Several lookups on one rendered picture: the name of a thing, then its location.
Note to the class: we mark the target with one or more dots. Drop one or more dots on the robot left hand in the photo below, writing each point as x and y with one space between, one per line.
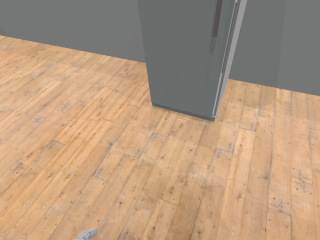
87 235

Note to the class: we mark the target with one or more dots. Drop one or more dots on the fridge door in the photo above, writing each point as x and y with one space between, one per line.
183 60

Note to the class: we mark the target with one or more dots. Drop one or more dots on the handle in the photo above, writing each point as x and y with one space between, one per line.
217 20

